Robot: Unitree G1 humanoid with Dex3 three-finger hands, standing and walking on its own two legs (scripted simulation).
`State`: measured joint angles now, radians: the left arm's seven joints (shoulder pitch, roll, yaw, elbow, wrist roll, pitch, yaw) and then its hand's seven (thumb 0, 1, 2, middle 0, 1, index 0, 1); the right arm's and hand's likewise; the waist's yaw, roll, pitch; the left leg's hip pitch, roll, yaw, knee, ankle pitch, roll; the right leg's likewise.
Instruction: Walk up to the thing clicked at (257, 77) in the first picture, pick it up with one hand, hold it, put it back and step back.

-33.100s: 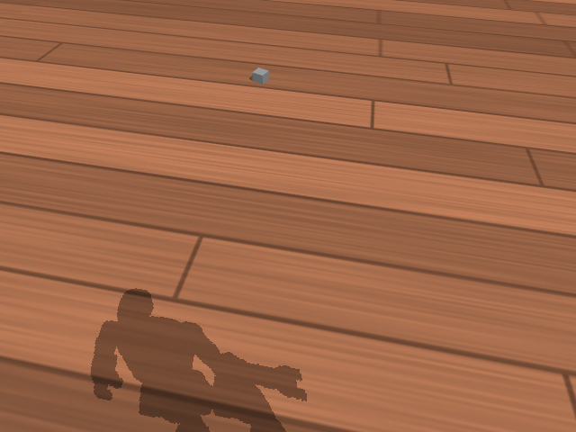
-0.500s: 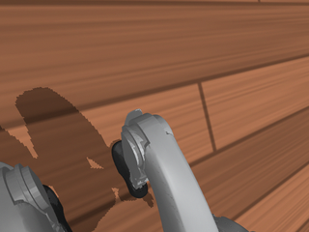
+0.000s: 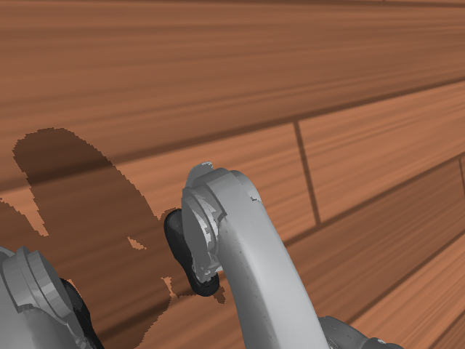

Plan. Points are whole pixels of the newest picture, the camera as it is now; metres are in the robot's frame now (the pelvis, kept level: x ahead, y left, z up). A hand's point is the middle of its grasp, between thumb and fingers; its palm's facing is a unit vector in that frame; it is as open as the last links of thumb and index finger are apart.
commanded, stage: open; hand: left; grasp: from above
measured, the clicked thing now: out of the picture +0.46 +0.29 -0.28
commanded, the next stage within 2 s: withdraw in 0.98 s
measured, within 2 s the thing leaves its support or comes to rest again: rests again in 1.28 s
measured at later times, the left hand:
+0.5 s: hand out of the picture +0.45 +0.29 -0.26, palm faces -0.06 -0.45 -0.89, open 11.7 cm
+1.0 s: hand out of the picture +0.45 +0.29 -0.26, palm faces -0.06 -0.45 -0.89, open 12.7 cm
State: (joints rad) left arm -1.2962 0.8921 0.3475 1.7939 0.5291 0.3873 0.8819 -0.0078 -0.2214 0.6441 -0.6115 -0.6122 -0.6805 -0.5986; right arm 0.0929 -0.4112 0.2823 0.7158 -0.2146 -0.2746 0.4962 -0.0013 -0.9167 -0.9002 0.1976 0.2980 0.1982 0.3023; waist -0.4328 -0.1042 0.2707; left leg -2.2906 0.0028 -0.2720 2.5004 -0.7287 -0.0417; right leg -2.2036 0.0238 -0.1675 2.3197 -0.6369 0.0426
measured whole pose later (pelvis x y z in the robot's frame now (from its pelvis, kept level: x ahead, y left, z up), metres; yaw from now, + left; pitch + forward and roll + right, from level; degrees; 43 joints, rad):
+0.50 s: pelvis +0.00 +0.00 +0.00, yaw +0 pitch +27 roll -14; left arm -1.28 0.91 0.36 1.78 0.49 0.38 0.88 0.00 -0.18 0.72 -0.49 -0.60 -0.47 -0.64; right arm 0.08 -0.42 0.30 0.70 -0.21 -0.27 0.49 0.00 -0.90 -0.89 0.20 0.30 0.20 0.30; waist -0.45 -0.11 0.29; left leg -2.28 0.00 -0.28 2.52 -0.74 -0.04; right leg -2.19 0.02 -0.17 2.34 -0.65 0.04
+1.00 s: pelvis +0.00 +0.00 +0.00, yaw +0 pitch +27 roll -14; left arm -1.28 0.91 0.33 1.79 0.49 0.38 0.87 0.00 -0.27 0.81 -0.35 -0.68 -0.31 -0.72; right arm 0.10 -0.43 0.30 0.72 -0.21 -0.29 0.48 0.00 -0.89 -0.89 0.20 0.30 0.20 0.30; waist -0.45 -0.11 0.29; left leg -2.27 0.00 -0.28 2.52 -0.74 -0.04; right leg -2.18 0.02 -0.18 2.33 -0.65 0.05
